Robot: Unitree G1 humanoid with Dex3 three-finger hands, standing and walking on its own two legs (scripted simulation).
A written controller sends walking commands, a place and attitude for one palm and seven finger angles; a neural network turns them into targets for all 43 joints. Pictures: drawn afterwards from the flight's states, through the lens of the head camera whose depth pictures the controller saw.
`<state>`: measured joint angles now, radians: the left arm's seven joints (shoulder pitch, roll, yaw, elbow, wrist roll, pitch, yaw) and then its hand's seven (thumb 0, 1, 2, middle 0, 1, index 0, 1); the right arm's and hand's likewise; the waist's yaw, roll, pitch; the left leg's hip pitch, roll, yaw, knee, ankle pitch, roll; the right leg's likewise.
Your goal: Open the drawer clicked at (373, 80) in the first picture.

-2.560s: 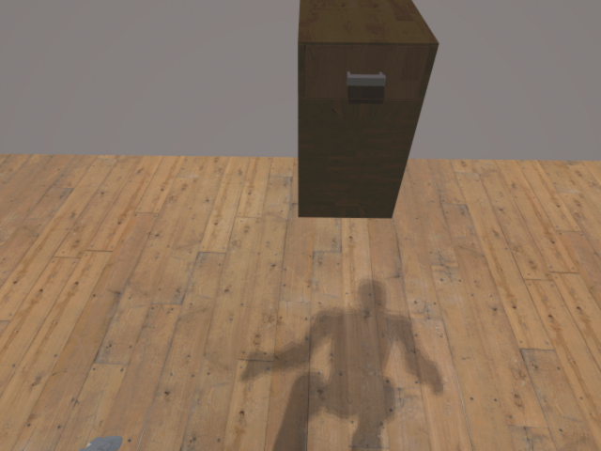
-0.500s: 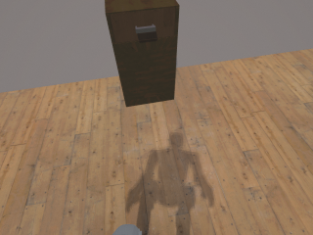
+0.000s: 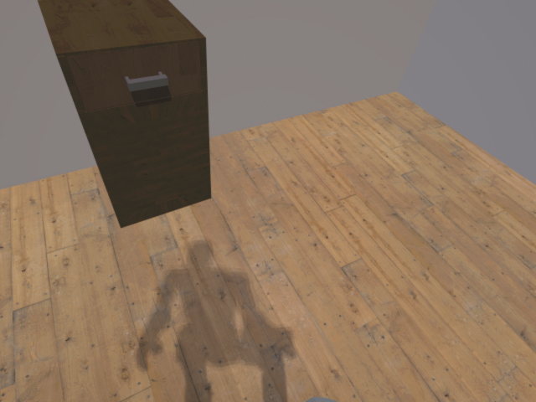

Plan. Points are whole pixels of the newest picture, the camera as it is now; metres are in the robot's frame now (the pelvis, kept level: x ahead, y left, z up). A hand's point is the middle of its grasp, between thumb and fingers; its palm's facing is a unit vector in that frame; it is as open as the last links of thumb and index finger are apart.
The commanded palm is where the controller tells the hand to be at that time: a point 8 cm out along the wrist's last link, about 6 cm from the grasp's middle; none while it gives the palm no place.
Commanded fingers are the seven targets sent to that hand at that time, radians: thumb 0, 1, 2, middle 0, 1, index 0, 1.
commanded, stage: walk to a spot facing it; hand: left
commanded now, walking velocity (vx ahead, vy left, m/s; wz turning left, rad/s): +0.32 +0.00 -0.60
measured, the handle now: (146, 79) +1.02 +0.48 -0.08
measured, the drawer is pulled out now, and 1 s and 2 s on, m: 0.00 0.00 0.00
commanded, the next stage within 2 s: turn to face it in 1.28 s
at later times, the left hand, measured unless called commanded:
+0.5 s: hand (237, 300) +0.35 +0.08 -0.18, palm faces -0.33 -0.93 -0.17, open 7.4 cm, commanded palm none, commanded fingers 0.00 0.90 0.90 -0.20 -0.30 -0.20 -0.30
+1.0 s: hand (208, 274) +0.41 +0.15 -0.19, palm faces -0.35 -0.93 -0.12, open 7.4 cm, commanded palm none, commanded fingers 0.00 0.90 0.90 -0.20 -0.30 -0.20 -0.30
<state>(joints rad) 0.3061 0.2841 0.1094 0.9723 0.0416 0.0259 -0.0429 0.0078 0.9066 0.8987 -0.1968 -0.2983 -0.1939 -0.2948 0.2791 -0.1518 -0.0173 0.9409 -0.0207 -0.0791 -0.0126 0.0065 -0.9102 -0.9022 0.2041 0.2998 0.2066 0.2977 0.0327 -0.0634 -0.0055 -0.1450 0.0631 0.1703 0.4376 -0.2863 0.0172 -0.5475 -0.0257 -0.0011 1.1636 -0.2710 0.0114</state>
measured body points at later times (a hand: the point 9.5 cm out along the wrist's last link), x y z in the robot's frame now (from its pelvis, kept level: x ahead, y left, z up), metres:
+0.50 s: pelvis +0.19 -0.05 -0.02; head +0.22 -0.05 +0.43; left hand +0.37 +0.13 -0.17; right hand +0.06 -0.25 -0.17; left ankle +0.16 +0.11 -0.64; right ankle +0.24 -0.12 -0.74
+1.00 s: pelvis +0.38 -0.03 -0.01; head +0.40 +0.00 +0.44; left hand +0.43 +0.20 -0.18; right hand +0.39 -0.28 -0.12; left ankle +0.44 +0.04 -0.74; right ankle +0.28 -0.12 -0.66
